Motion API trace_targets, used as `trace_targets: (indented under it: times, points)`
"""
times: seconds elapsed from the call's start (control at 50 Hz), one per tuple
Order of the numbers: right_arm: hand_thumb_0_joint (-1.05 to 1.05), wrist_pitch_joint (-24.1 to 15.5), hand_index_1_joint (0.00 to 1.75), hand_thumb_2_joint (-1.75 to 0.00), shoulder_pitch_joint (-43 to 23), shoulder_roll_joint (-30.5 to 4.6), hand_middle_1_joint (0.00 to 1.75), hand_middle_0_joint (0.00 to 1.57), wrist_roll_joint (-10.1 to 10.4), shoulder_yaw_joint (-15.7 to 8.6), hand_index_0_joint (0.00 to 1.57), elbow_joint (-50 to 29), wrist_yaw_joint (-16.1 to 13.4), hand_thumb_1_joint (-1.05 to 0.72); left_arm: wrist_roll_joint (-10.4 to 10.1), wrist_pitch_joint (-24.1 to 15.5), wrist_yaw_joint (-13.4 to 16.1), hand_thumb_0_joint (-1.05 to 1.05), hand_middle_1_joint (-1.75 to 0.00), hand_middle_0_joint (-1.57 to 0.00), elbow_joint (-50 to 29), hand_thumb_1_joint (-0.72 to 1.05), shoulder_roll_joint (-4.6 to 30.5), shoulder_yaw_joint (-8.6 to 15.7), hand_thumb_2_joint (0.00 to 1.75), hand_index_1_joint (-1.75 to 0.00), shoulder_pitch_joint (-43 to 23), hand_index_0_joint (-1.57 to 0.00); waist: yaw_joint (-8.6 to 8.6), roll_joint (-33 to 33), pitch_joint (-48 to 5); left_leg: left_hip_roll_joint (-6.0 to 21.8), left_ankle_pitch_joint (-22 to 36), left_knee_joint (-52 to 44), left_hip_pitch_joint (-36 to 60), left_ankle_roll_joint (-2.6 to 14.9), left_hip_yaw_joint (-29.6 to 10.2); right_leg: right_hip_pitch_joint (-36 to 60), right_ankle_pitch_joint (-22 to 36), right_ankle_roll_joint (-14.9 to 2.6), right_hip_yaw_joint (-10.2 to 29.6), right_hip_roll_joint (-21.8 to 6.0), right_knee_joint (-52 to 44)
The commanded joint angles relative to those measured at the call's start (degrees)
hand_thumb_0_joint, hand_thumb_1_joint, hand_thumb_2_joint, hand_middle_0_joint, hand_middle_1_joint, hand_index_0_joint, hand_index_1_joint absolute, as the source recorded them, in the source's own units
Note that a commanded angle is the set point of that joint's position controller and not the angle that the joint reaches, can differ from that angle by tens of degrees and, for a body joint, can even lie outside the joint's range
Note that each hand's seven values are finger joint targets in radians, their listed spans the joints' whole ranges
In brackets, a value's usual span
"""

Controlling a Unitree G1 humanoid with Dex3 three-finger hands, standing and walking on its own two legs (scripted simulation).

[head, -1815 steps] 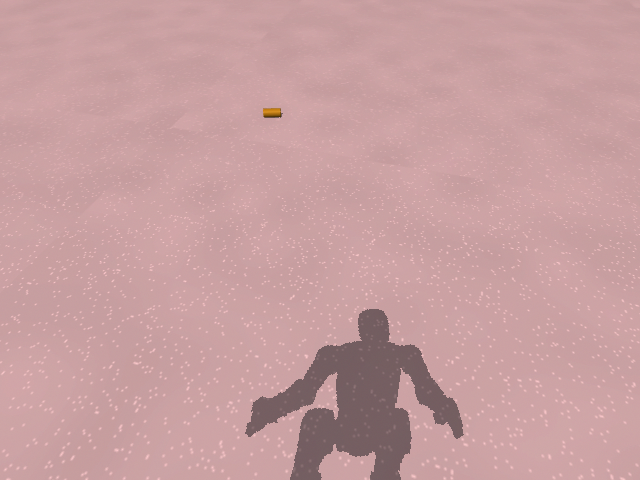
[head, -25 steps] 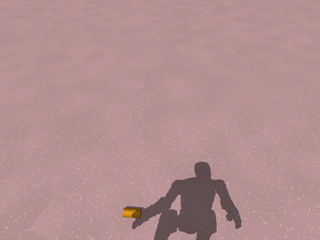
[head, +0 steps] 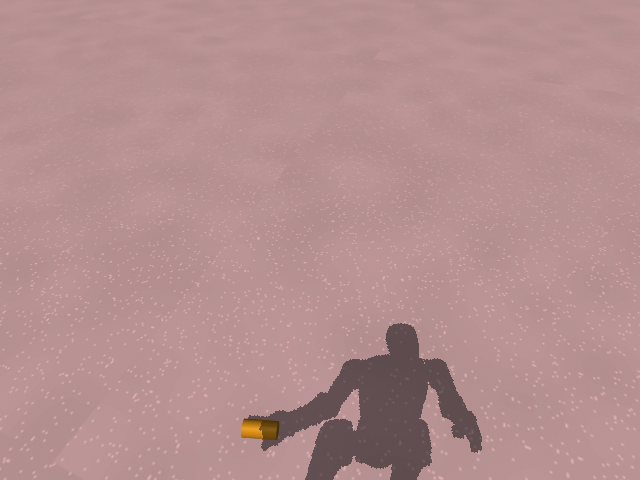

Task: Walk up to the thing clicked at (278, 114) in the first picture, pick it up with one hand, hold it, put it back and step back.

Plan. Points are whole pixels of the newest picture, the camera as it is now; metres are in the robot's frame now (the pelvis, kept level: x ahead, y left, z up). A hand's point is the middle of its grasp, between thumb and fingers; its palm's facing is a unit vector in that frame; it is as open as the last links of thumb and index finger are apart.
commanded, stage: stand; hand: left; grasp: from above
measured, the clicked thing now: (260, 429) +0.45 +0.22 -0.76
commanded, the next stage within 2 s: step back in 0.38 s
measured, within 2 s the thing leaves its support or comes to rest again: neither
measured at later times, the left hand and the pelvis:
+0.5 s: hand out of the picture +0.07 +0.26 -0.16, palm faces +0.03 -0.93 -0.36, open 7.4 cm; pelvis -0.02 +0.00 -0.01, yaw +0 degrees
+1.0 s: hand out of the picture +0.02 +0.31 -0.18, palm faces -0.09 -0.92 -0.37, open 7.4 cm; pelvis -0.11 +0.06 -0.02, yaw -4 degrees
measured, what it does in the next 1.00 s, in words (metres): walks backwards: left foot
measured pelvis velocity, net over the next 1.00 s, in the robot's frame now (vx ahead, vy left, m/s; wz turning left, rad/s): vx -0.11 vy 0.06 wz -0.06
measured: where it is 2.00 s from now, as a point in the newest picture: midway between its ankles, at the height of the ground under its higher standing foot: outside the picture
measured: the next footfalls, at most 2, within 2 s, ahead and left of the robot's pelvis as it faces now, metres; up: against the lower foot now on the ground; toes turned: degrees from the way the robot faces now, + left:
left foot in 0.66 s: -0.02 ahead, +0.14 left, +0.00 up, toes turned -1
right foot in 1.08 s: -0.11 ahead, -0.07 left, +0.00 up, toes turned -2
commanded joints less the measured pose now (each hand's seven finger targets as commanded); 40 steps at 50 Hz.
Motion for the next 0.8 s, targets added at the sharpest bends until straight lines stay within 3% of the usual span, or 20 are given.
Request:
trace_targets:
  times: [0.0, 0.12, 0.2, 0.26, 0.34, 0.36, 0.42, 0.44, 0.46, 0.48, 0.5, 0.52, 0.56, 0.6, 0.62, 0.64, 0.66, 0.68, 0.74, 0.78]
  points:
    - [0.00, -1.1, 0.30, -0.90, -2.5, -11.2, 0.30, 0.20, -0.2, -1.9, 0.20, -3.3, -0.5, -0.90, -0.2, -1.0, 0.4, 0.00, -0.30, -0.20, -3.8, 0.90, 12.2, 1.9, 0.90, -0.30, -2.3, -0.20, -0.21, -0.5, -3.2, 6.0, 5.9, -3.2, -1.6, 1.90, -4.6, 0.9, 5.1, -0.96, 6.0, -6.6, -3.5]
    - [0.00, -1.1, 0.30, -0.90, -2.3, -11.2, 0.30, 0.20, -0.1, -1.9, 0.20, -3.3, -0.4, -0.90, -0.2, -1.0, 0.3, 0.00, -0.30, -0.20, -3.8, 0.90, 12.4, 1.9, 0.90, -0.30, -1.9, -0.20, -0.14, -0.3, -2.2, 6.0, 4.2, -3.9, -2.0, 1.85, -4.9, 0.2, 2.7, -1.19, 6.1, -6.6, -3.8]
    - [0.00, -1.3, 0.30, -0.90, -2.6, -11.7, 0.30, 0.20, -0.1, -1.9, 0.20, -3.6, -0.4, -0.90, -0.2, -1.3, 0.3, 0.00, -0.30, -0.20, -4.3, 0.90, 12.5, 1.8, 0.90, -0.30, -1.9, -0.20, -0.16, -0.6, -4.3, 6.3, 8.1, -2.8, -0.5, 2.11, -4.6, 1.1, 8.1, -1.14, 6.2, -6.8, -3.1]
    - [0.00, -1.3, 0.30, -0.90, -2.7, -11.6, 0.30, 0.20, -0.1, -1.8, 0.20, -3.5, -0.4, -0.90, -0.3, -1.2, 0.3, 0.00, -0.30, -0.20, -4.1, 0.90, 12.4, 1.7, 0.90, -0.30, -1.6, -0.20, 0.00, -0.2, -4.1, 6.4, 8.8, -3.3, -0.2, 1.90, -4.8, 1.0, 7.6, -1.08, 5.7, -6.6, -2.8]
    - [0.00, -1.1, 0.30, -0.90, -1.9, -11.5, 0.30, 0.20, -0.1, -1.7, 0.20, -3.3, -0.4, -0.90, -0.3, -1.1, 0.2, 0.00, -0.30, -0.20, -4.1, 0.90, 12.7, 1.7, 0.90, -0.30, -1.9, -0.20, -0.39, -0.7, -1.9, 6.0, 4.6, -3.9, -2.0, 1.81, -4.7, -0.1, 4.1, -1.06, 6.0, -6.5, -3.5]
    - [0.00, -0.1, 0.30, -0.90, -3.5, -14.9, 0.30, 0.20, 0.6, -3.0, 0.20, -4.8, 0.0, -0.90, -1.3, -0.4, 0.4, 0.00, -0.30, -0.20, -5.0, 0.90, 17.1, 4.6, 0.90, -0.30, -2.3, -0.20, -0.30, -1.8, 4.6, 4.9, 13.6, 3.1, -7.5, 3.29, -5.0, -4.4, 13.6, -1.87, 7.0, -6.4, 0.9]
    - [0.00, 0.8, 0.30, -0.90, -0.6, -13.2, 0.30, 0.20, 1.5, -3.5, 0.20, -7.1, 0.3, -0.90, -1.4, 0.1, 0.6, 0.00, -0.30, -0.20, -7.8, 0.90, 17.3, 5.3, 0.90, -0.30, -1.3, -0.20, -1.12, -4.4, -3.1, 1.5, 12.6, 14.1, -5.7, 3.39, -1.6, -3.8, 19.0, -6.88, 9.9, -10.4, 1.4]
    - [0.00, 1.2, 0.30, -0.90, 0.9, -12.6, 0.30, 0.20, 1.5, -3.7, 0.20, -7.6, 0.3, -0.90, -1.1, 0.3, 0.6, 0.00, -0.30, -0.20, -9.4, 0.90, 17.7, 5.7, 0.90, -0.30, -2.5, -0.20, -1.44, -6.9, -5.3, -0.3, 6.4, 18.7, -5.6, 2.93, 0.0, -4.1, 19.8, -9.39, 12.1, -13.3, 1.1]
    - [0.00, 1.8, 0.30, -0.90, 1.9, -12.4, 0.30, 0.20, 1.2, -4.1, 0.20, -8.2, 0.5, -0.90, -0.7, 0.5, 0.6, 0.00, -0.30, -0.20, -11.2, 0.90, 18.1, 5.7, 0.90, -0.30, -5.1, -0.20, -1.97, -9.8, -6.1, -2.4, -6.7, 24.9, -6.1, 2.91, 0.7, -6.6, 19.5, -12.02, 14.7, -16.9, 0.3]
    - [0.00, 2.4, 0.30, -0.90, 2.6, -12.9, 0.30, 0.20, 0.9, -4.5, 0.20, -9.2, 0.7, -0.90, 0.1, 0.6, 0.7, 0.00, -0.30, -0.20, -12.8, 0.90, 18.4, 5.9, 0.90, -0.30, -6.5, -0.20, -1.82, -11.4, -6.2, -3.0, -16.8, 31.2, -7.7, 3.46, -0.9, -8.3, 19.8, -14.60, 16.5, -19.7, 1.1]
    - [0.00, 2.9, 0.30, -0.90, 4.3, -12.8, 0.30, 0.20, 0.9, -4.7, 0.20, -9.9, 0.8, -0.90, 0.4, 0.8, 0.8, 0.00, -0.30, -0.20, -14.0, 0.90, 18.5, 5.9, 0.90, -0.30, -7.8, -0.20, -2.44, -11.5, -5.4, -1.8, -20.5, 34.4, -8.6, 3.91, -3.1, -10.6, 19.8, -15.48, 16.4, -21.1, 2.4]
    - [0.00, 3.0, 0.30, -0.90, 4.7, -12.8, 0.30, 0.20, 1.1, -4.9, 0.20, -10.9, 0.9, -0.90, 0.6, 0.8, 1.0, 0.00, -0.30, -0.20, -15.1, 0.90, 18.0, 5.8, 0.90, -0.30, -8.6, -0.20, -2.98, -11.6, -4.7, -0.6, -20.6, 33.8, -9.6, 4.52, -4.8, -10.7, 20.3, -14.56, 15.1, -20.1, 4.2]
    - [0.00, 2.6, 0.30, -0.90, 5.4, -12.6, 0.30, 0.20, 1.1, -4.9, 0.20, -11.8, 0.9, -0.90, 0.8, 1.1, 1.0, 0.00, -0.30, -0.20, -16.3, 0.90, 17.2, 5.3, 0.90, -0.30, -8.3, -0.20, -2.42, -11.0, -4.6, -0.8, -14.8, 25.6, -11.5, 3.85, -2.2, -7.4, 22.1, -11.45, 11.8, -16.2, 9.0]
    - [0.00, 1.9, 0.30, -0.90, 7.3, -12.0, 0.30, 0.20, 0.2, -5.2, 0.20, -11.6, 0.8, -0.90, 0.0, 2.1, 0.7, 0.00, -0.30, -0.20, -16.9, 0.90, 16.6, 5.0, 0.90, -0.30, -7.9, -0.20, -2.94, -7.4, -4.8, -1.2, -0.6, 9.9, -9.4, 3.02, 0.9, -6.1, 17.8, -8.23, 8.5, -12.2, 15.4]
    - [0.00, 1.6, 0.30, -0.90, 6.0, -14.7, 0.30, 0.20, -1.0, -5.9, 0.20, -12.5, 0.6, -0.90, -0.6, 2.8, 0.6, 0.00, -0.30, -0.20, -17.5, 0.90, 14.7, 4.5, 0.90, -0.30, -6.2, -0.20, -1.88, 0.1, -3.6, 4.0, 13.2, 4.2, -8.3, 3.69, -6.5, -9.8, 9.9, -5.06, 6.1, -6.8, 21.9]
    - [0.00, 1.0, 0.30, -0.90, 4.3, -19.5, 0.30, 0.20, -2.0, -7.0, 0.20, -13.8, 0.4, -0.90, -1.2, 3.3, 0.8, 0.00, -0.30, -0.20, -18.1, 0.90, 11.8, 4.0, 0.90, -0.30, -4.2, -0.20, -0.51, 11.0, -3.8, 14.3, 27.2, 2.0, -3.3, 7.45, -20.9, -19.0, -10.9, -2.51, 4.5, 3.0, 30.8]
    - [0.00, 0.8, 0.30, -0.90, 3.5, -22.9, 0.30, 0.20, -1.1, -7.6, 0.20, -14.9, 0.4, -0.90, -0.8, 3.6, 1.5, 0.00, -0.30, -0.20, -18.2, 0.90, 12.8, 4.4, 0.90, -0.30, -4.4, -0.20, -2.24, 11.8, -5.0, 18.3, 35.1, 3.7, -5.0, 13.33, -23.5, -19.5, -27.3, -2.08, 10.8, 6.6, 38.8]
    - [0.00, 0.6, 0.30, -0.90, 2.6, -22.2, 0.30, 0.20, -0.9, -7.6, 0.20, -15.6, 0.1, -0.90, -0.5, 3.6, 2.0, 0.00, -0.30, -0.20, -17.7, 0.90, 13.5, 4.4, 0.90, -0.30, -4.8, -0.20, -2.73, 10.6, -6.4, 19.2, 32.9, 3.7, -4.7, 15.48, -25.3, -20.7, -28.2, -2.10, 14.0, 7.0, 44.7]
    - [0.00, 0.6, 0.30, -0.90, -0.9, -16.7, 0.30, 0.20, -1.1, -6.2, 0.20, -17.4, -1.1, -0.90, -1.4, 3.6, 2.0, 0.00, -0.30, -0.20, -17.0, 0.90, 13.9, 4.5, 0.90, -0.30, -1.6, -0.20, 0.30, 7.5, -6.2, 11.9, 33.6, 9.3, -0.3, 11.92, -12.3, -24.9, -20.0, -2.06, 15.0, 6.5, 50.5]
    - [0.00, 0.6, 0.30, -0.90, 1.0, -15.5, 0.30, 0.20, -0.7, -6.1, 0.20, -17.7, -1.6, -0.90, -0.7, 3.4, 1.8, 0.00, -0.30, -0.20, -17.4, 0.90, 14.6, 4.8, 0.90, -0.30, -0.1, -0.20, -0.45, 7.0, -7.5, 13.0, 32.4, 10.2, 4.9, 13.83, -13.4, -25.5, -19.7, -0.55, 13.1, 5.8, 49.2]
